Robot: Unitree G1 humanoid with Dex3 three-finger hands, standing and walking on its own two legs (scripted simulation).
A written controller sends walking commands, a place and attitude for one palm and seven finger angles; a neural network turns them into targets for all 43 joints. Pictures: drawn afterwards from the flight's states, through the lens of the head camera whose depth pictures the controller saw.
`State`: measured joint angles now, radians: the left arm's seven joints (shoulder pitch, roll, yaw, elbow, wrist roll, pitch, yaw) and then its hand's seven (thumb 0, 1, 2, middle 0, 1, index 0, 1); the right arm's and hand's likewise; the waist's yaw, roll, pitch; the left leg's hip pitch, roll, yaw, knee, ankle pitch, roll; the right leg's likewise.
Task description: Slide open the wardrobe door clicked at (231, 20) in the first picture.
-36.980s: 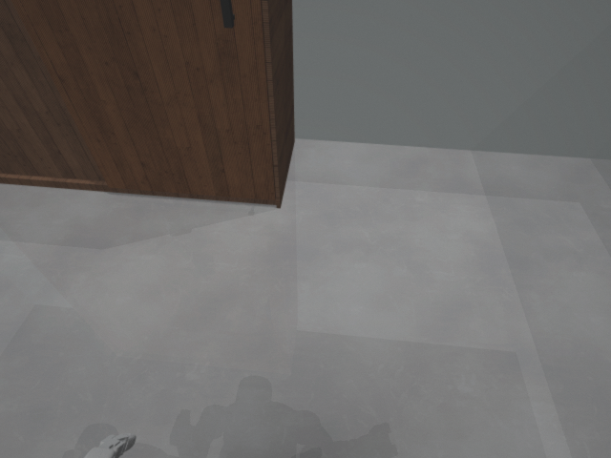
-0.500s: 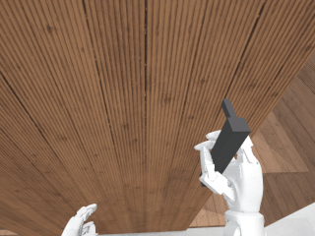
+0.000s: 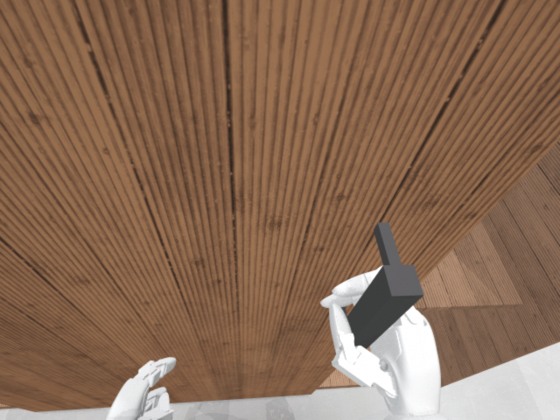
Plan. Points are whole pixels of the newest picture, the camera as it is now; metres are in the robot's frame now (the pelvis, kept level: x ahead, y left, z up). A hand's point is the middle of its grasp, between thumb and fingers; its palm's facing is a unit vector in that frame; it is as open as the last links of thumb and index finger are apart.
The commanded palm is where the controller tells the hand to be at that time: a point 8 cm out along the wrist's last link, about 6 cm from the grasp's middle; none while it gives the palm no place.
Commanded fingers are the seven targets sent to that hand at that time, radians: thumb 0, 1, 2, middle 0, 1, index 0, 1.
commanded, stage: loosen the grip on the handle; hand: right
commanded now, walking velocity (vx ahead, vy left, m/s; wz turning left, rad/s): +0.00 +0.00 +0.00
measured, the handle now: (362, 298) +0.22 -0.07 +0.15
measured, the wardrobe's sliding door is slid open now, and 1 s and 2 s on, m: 0.43 0.43 0.43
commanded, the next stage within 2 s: slip the hand off the handle in 0.68 s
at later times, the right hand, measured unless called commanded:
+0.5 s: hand (353, 370) +0.16 -0.06 +0.12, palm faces -0.21 +0.98 +0.03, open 13.3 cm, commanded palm +0.13 -0.11 +0.12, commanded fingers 0.00 0.55 -0.20 0.30 1.22 0.30 1.22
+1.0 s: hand (397, 356) +0.18 -0.10 +0.12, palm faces -0.25 +0.97 +0.04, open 14.6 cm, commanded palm +0.14 -0.16 +0.12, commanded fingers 0.00 0.55 -0.20 0.25 1.15 0.25 1.15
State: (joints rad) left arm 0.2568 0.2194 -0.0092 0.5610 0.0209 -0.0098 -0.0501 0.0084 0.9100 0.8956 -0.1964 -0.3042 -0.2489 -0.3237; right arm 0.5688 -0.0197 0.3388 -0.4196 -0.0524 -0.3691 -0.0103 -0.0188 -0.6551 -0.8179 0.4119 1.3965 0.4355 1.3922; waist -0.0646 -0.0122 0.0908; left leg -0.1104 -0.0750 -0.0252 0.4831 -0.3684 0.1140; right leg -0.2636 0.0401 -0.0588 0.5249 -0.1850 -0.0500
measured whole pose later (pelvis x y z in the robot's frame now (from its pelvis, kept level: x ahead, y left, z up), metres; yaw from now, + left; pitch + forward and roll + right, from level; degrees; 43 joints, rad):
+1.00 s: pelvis -0.03 -0.07 -0.03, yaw +2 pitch +6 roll +1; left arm 0.27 0.25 -0.02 0.39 -0.02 -0.04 -0.10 0.01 0.91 0.90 -0.20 -0.30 -0.27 -0.34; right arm 0.43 -0.13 0.35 -0.55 0.02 -0.16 -0.05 -0.02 0.53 -0.21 0.40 1.17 0.26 1.15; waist 0.00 -0.03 -0.04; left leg -0.43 -0.04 0.01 0.82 -0.49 0.03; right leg -0.55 0.04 -0.11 0.81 -0.36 -0.10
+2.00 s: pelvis -0.05 -0.06 -0.04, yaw +0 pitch +4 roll +3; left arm 0.31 0.27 -0.04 0.43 -0.03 -0.17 -0.04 0.01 0.91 0.90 -0.20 -0.30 -0.25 -0.32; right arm 0.80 -0.21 0.07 -0.70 0.21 -0.27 0.20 -0.02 0.56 -0.20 0.25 1.15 0.26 1.15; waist -0.03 -0.08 -0.10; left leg -0.45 -0.06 0.08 0.86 -0.49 0.04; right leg -0.61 0.02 -0.05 0.90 -0.38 -0.09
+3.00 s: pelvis -0.11 -0.11 -0.06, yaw +2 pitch -3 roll +2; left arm 0.26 0.26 -0.07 0.32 -0.04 0.02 -0.08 0.01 0.91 0.90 -0.20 -0.30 -0.20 -0.30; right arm 0.72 -0.16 0.35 -0.85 -0.09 -0.02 -0.04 -0.02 0.24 -0.35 0.25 1.15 0.26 1.15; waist -0.02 -0.08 -0.05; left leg -0.49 -0.01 0.00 1.00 -0.46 -0.03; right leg -0.60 0.07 -0.11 0.97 -0.38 -0.12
